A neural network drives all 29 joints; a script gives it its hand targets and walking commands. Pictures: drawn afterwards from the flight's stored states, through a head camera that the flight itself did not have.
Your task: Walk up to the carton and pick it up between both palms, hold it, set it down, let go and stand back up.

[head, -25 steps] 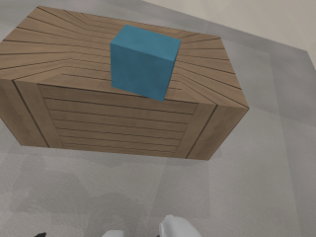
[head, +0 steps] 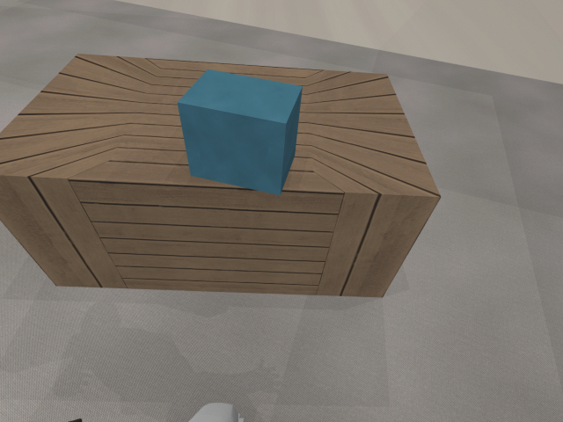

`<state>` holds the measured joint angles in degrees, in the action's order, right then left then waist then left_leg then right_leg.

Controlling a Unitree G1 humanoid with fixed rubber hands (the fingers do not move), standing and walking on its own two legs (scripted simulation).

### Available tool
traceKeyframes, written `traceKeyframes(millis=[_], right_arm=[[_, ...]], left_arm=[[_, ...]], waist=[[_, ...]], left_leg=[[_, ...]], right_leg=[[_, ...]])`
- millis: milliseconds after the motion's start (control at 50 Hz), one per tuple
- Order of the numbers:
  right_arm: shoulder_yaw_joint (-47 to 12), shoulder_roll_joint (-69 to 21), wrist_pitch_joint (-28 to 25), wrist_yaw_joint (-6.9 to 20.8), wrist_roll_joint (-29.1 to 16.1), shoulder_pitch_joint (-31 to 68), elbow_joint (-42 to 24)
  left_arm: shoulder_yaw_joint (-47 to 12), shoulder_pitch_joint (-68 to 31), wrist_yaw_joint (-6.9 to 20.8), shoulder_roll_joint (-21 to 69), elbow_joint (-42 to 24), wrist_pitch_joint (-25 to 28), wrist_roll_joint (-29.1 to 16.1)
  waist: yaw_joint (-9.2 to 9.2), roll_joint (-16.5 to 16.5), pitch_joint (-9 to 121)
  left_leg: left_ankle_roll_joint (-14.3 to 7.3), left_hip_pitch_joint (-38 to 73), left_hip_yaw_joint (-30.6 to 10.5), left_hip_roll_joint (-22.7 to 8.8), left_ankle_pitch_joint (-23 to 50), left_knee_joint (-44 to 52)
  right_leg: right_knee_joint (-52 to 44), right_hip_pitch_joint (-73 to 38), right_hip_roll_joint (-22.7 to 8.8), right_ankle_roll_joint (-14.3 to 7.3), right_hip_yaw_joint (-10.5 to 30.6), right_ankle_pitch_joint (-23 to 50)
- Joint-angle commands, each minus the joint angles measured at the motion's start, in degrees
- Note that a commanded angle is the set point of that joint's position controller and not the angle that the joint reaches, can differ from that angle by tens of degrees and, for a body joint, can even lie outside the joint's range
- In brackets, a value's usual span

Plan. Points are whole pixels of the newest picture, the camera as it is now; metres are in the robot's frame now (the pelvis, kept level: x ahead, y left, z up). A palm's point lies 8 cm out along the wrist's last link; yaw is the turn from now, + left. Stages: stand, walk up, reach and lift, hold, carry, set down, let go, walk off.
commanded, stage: walk up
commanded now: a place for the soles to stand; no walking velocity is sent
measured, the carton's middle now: (244, 132) +0.80 +0.09 -0.06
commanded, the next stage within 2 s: none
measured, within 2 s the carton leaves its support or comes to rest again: neither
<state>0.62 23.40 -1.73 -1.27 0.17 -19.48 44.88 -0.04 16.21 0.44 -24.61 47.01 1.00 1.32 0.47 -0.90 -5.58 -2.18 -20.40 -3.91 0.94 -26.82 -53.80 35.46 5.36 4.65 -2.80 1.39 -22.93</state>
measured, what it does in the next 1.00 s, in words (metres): steps on the spot: left foot, then right foot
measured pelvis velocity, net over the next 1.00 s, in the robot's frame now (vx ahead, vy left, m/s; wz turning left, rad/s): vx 0.01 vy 0.00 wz -0.02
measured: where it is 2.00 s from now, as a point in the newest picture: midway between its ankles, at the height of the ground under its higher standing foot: outside the picture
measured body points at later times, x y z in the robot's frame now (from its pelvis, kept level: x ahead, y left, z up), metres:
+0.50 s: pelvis +0.01 +0.02 +0.01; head +0.04 +0.06 +0.45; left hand +0.08 +0.33 -0.13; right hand +0.09 -0.30 -0.08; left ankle +0.11 +0.11 -0.72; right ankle +0.01 -0.14 -0.69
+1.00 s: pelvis +0.01 +0.00 +0.00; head +0.02 -0.01 +0.45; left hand +0.09 +0.32 -0.10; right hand +0.09 -0.31 -0.11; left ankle +0.07 +0.12 -0.72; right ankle +0.00 -0.11 -0.72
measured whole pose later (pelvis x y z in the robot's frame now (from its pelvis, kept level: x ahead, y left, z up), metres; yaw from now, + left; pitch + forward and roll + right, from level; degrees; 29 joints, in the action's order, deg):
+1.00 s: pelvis +0.01 +0.00 +0.00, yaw -1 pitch -4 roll +1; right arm 0.6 22.6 -1.4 -0.5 0.2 -13.6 48.7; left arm 0.0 14.3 0.0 -23.9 49.2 1.1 0.4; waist 0.4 0.8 -5.3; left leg -0.1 -18.1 -1.8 1.5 -13.0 -34.6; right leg 37.6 13.1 2.3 -1.6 3.5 -20.8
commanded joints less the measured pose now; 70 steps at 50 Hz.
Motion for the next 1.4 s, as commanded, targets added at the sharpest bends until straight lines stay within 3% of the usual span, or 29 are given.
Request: traceKeyframes(millis=[0, 40, 80, 140, 160, 180, 200, 240, 280, 420, 460, 500, 540, 580, 600, 620, 680, 740, 780, 820, 840, 960, 1020, 1200, 1220, 1240, 1260, 1280, 1380], right_arm=[[5.1, 10.3, -0.8, 0.0, 0.2, 0.9, -2.1], [4.7, 9.2, -0.9, -0.3, 0.1, 1.4, -3.0], [4.7, 9.6, -1.1, -0.6, 0.0, 1.7, -2.3], [5.8, 10.8, -2.2, -1.3, 0.7, -5.5, -0.5], [6.3, 12.7, -2.8, -1.5, 1.5, -8.4, -0.2], [6.6, 15.2, -2.9, -1.6, 1.5, -5.9, -1.0], [6.5, 15.2, -2.7, -1.5, 0.5, -3.2, -1.2], [5.2, 12.7, -2.6, -1.5, 0.9, 0.5, -2.4], [5.1, 11.9, -2.4, -1.1, 1.2, 2.7, -2.2], [5.6, 12.4, -0.3, 0.1, 1.6, 7.3, -4.0], [5.5, 11.8, 0.5, 0.4, 1.4, 9.2, -3.7], [5.5, 11.0, 1.6, 0.8, 1.5, 10.6, -3.7], [4.3, 9.4, 2.2, 0.9, 0.3, 10.2, -3.1], [4.0, 8.1, 2.4, 0.7, -0.1, 9.8, -2.0], [5.0, 9.4, 2.4, 0.6, -0.3, 8.8, -0.3], [4.7, 9.4, 2.2, 1.1, 0.3, 7.0, 1.2], [4.0, 8.4, 0.8, 1.5, -0.2, 7.1, 1.8], [3.6, 9.2, -0.2, 0.7, 0.1, 9.2, 0.9], [3.0, 9.7, -1.0, 0.2, -0.2, 9.5, 2.0], [3.0, 9.8, -0.8, 0.3, -0.5, 9.7, 2.0], [2.8, 9.4, -0.6, 0.4, -0.2, 10.3, 2.6], [2.4, 9.2, -0.4, 0.6, 0.5, 10.7, 2.8], [2.3, 10.0, -0.8, 1.0, 0.5, 11.4, 3.4], [2.2, 8.1, -1.1, 1.3, 0.6, 12.4, 4.6], [5.2, 14.8, -0.8, 3.4, 1.4, 9.8, 1.9], [5.5, 13.9, 0.1, 4.1, 1.9, 12.8, -0.1], [6.0, 14.6, 0.3, 4.1, 2.5, 13.8, -0.1], [6.1, 15.6, 0.5, 3.9, 2.3, 11.8, 0.8], [6.9, 14.8, 0.9, 5.6, 1.8, 9.5, 0.7]], left_arm=[[6.7, 2.8, -0.7, -12.0, -3.8, 1.1, -0.7], [6.0, 0.7, -0.7, -10.7, -3.9, 1.0, -0.6], [5.7, -1.0, -0.7, -10.3, -4.6, 0.1, -0.8], [5.1, -4.3, -0.6, -9.3, -5.4, -0.3, -1.3], [5.0, -3.5, -0.7, -7.4, -4.9, 0.2, -1.5], [4.2, 2.8, -0.6, -4.5, -4.3, -0.5, -1.1], [5.0, 4.8, -1.0, -8.3, -3.0, -1.6, -0.9], [5.2, 2.1, -1.1, -10.1, -2.2, -1.8, -1.5], [5.4, 5.3, -0.6, -10.0, -1.5, -1.8, -1.0], [5.6, 6.4, -0.5, -8.7, 1.1, -1.7, -1.7], [5.3, 8.5, -1.0, -8.5, 1.9, -0.8, -1.5], [5.3, 9.4, -1.1, -7.6, 2.7, -0.4, -1.1], [4.9, 8.7, -1.8, -8.1, 2.3, 0.2, -0.4], [5.6, 0.3, -1.8, -12.6, -0.2, 1.0, 0.8], [5.2, -5.7, -1.8, -13.6, -0.2, 1.1, 0.6], [4.8, -9.0, -1.7, -12.2, -1.0, 1.6, 0.3], [3.9, -9.6, -1.0, -10.5, -1.9, 1.7, -0.1], [4.5, -6.0, -1.1, -11.2, -1.2, 1.8, -1.1], [4.5, -4.4, -1.4, -10.0, -0.9, 1.4, -1.8], [4.6, -3.9, -1.6, -9.9, 0.0, 0.9, -1.2], [4.1, -5.8, -1.5, -9.1, 0.1, 0.7, -1.1], [3.4, -8.3, -0.9, -8.7, 0.3, 0.5, -0.4], [2.9, -8.0, -0.6, -8.9, 1.5, 0.7, -0.2], [3.1, -8.5, -0.2, -8.7, 0.9, 1.0, -0.6], [6.3, 2.2, 0.0, -16.5, 0.5, 2.7, 0.0], [8.2, 7.0, -0.4, -20.5, 2.8, 3.4, 0.4], [8.5, 7.7, -0.6, -20.3, 2.1, 4.0, 0.0], [9.0, 6.0, -0.9, -19.8, 0.5, 4.3, -0.4], [9.2, 1.6, -1.0, -19.0, -0.1, 4.8, -0.7]], waist=[[1.68, -6.6, -7.8], [0.89, -8.4, -6.8], [1.45, -7.4, -6.0], [-4.05, -2.9, 0.9], [-5.93, 6.6, 6.7], [-2.36, 12.8, 10.2], [-0.91, 8.5, 9.9], [-1.48, 7.4, 6.5], [-0.17, 7.7, 6.5], [-0.04, 11.7, 5.9], [0.86, 9.7, 5.9], [2.11, 10.8, 5.3], [1.93, 8.3, 4.4], [0.19, -2.9, -2.5], [-1.1, -0.9, -7.8], [-3.09, 0.2, -7.9], [-2.93, -3.8, -3.1], [0.03, -2.8, 5.2], [0.91, -4.7, 10.5], [0.77, -6.8, 13.9], [0.46, -3.5, 11.8], [-1.18, -2.7, 3.9], [-0.79, -2.3, 2.2], [-0.71, -2.3, 1.3], [1.55, -1.0, 7.1], [4.16, -7.8, 1.6], [4.58, -5.3, -3.6], [3.93, -2.4, -3.8], [1.67, -3.9, -6.1]], left_leg=[[0.8, -9.4, 4.9, -1.8, 7.1, 4.5], [0.5, -5.2, 5.4, -2.0, 9.2, 7.1], [-0.1, -0.2, 6.4, -2.0, 11.1, 12.5], [-1.9, 17.1, 4.7, 0.0, 19.5, 27.5], [-6.2, 20.4, -5.8, -6.6, 23.2, 30.7], [-8.8, 23.5, -27.2, -19.0, 26.9, 32.5], [-8.9, 18.7, -31.3, -20.5, 19.2, 33.1], [-11.5, 11.3, -29.8, -20.7, 14.5, 35.1], [-7.6, 11.5, -22.4, -17.2, 4.4, 36.1], [-5.9, 3.6, -14.7, -12.7, -6.3, 38.6], [-6.4, 0.9, -12.9, -12.4, -3.8, 34.5], [-4.0, -2.3, -9.8, -9.2, -5.5, 32.6], [-1.3, -4.2, -9.8, -8.2, -6.3, 27.7], [2.1, -8.9, -3.5, 1.2, -0.1, 11.9], [2.7, -2.8, -3.1, 1.0, 2.3, 6.4], [1.7, 2.3, -2.4, -0.8, 4.3, 8.5], [0.8, 9.9, -0.3, -0.5, 12.3, 19.7], [0.5, 9.3, -1.4, -3.5, 26.6, 24.2], [-1.6, 13.5, -5.3, -5.8, 34.4, 22.9], [-2.5, 8.8, -5.1, -7.1, 32.2, 21.8], [-2.1, 8.7, -4.2, -5.4, 26.6, 23.0], [-1.6, 8.8, -5.9, -5.8, 11.1, 27.6], [-1.6, 6.7, -7.8, -6.4, 6.0, 29.8], [-0.3, 8.8, -5.8, -4.5, 10.6, 28.9], [-2.5, -1.6, -4.1, -1.2, -6.8, 20.2], [-0.8, -20.6, 0.7, 0.7, -4.3, 9.0], [-0.1, -28.6, -1.7, -2.0, 1.0, 2.6], [0.2, -29.7, -2.2, -3.1, 3.5, 1.1], [2.4, -21.6, -2.0, -3.9, 10.3, -2.5]], right_leg=[[-16.1, 4.6, -13.8, -5.5, 11.9, 33.0], [-12.7, 7.4, -12.8, -5.1, 9.2, 43.5], [-9.3, 9.3, -12.4, -4.7, 8.6, 40.7], [6.6, 12.6, -9.3, -4.1, 6.4, 37.2], [19.9, 14.2, -6.4, -1.6, 4.0, 27.8], [23.5, 21.1, 1.9, 1.0, 1.8, -5.9], [24.7, 19.2, -0.3, 0.4, 4.8, -10.5], [24.1, 16.9, -2.0, -0.2, 7.7, -10.8], [20.6, 18.1, -3.1, -0.2, 8.0, -9.4], [8.2, 11.2, -2.3, 1.9, -0.1, -3.9], [0.9, 8.1, -3.7, 1.8, -0.8, 3.2], [-4.2, 2.9, -2.7, 1.7, -1.3, 4.1], [-12.6, 3.5, -5.8, 0.7, 6.9, -2.3], [-27.1, 13.7, -20.1, -4.6, 32.8, -25.6], [-28.4, 23.3, -22.0, -6.5, 31.2, -24.4], [-27.0, 26.6, -19.8, -7.3, 26.6, -20.7], [-18.6, 21.2, -13.2, -3.2, 13.5, 1.3], [-7.3, 4.3, -12.2, 0.5, 10.4, 33.5], [-4.4, 4.4, -11.2, 1.5, 10.0, 35.1], [-5.8, -1.0, -10.4, 1.4, 7.7, 29.7], [-7.1, 1.1, -10.5, 0.1, 9.1, 24.1], [-13.0, 13.7, -10.5, -1.7, 11.3, 0.2], [-14.6, 13.2, -9.4, -1.7, 11.1, -4.0], [-16.6, 16.4, -10.0, -1.2, 12.7, -4.5], [-18.7, 2.6, -12.9, -3.9, 18.6, -22.5], [-26.6, -7.9, -21.7, -6.9, 33.0, -32.6], [-28.6, -8.7, -25.5, -7.6, 37.3, -31.5], [-27.3, -9.5, -25.5, -6.6, 34.6, -26.7], [-28.4, 1.1, -21.0, -6.2, 26.0, -23.0]])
